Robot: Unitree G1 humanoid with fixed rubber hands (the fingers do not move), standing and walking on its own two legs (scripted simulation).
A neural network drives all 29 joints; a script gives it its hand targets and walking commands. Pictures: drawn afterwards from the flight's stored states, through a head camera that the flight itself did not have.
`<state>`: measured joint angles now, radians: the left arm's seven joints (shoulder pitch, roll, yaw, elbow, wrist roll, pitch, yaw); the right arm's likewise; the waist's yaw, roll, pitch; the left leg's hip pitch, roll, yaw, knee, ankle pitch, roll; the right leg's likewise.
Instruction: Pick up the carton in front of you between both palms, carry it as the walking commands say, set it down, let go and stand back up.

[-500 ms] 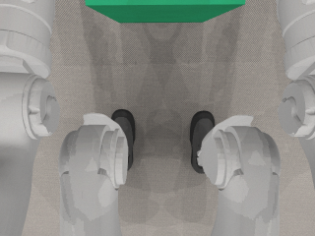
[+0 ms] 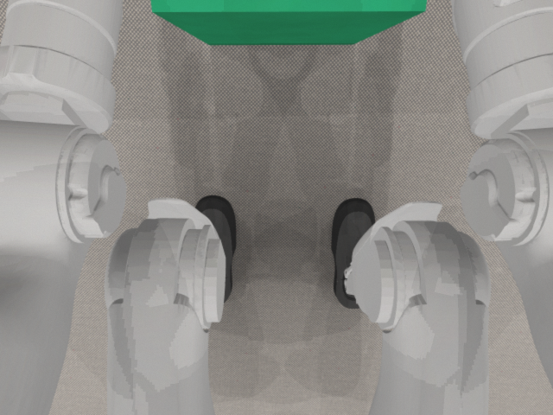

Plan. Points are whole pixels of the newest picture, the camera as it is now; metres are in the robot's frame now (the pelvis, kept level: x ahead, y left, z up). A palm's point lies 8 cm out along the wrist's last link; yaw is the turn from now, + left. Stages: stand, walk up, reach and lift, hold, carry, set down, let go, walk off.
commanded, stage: reach and lift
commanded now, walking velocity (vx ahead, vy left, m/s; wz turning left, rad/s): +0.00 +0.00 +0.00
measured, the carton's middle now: out of the picture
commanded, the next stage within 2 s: none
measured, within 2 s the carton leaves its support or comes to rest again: leaves its support in 0.34 s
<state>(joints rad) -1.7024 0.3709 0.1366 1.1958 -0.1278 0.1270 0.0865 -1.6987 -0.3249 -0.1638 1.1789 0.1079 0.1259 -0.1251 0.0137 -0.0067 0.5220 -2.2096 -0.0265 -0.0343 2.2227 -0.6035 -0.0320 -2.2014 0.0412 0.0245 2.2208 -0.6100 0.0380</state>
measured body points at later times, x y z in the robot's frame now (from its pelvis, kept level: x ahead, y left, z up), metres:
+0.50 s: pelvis +0.00 +0.00 +0.03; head +0.35 +0.01 +0.30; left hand +0.57 +0.17 -0.09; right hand +0.58 -0.13 -0.08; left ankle +0.11 +0.13 -0.33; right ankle +0.11 -0.13 -0.33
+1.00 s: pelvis +0.00 +0.00 +0.14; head +0.27 +0.01 +0.50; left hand +0.52 +0.17 +0.08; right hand +0.52 -0.14 +0.08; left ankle +0.11 +0.13 -0.33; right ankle +0.11 -0.13 -0.33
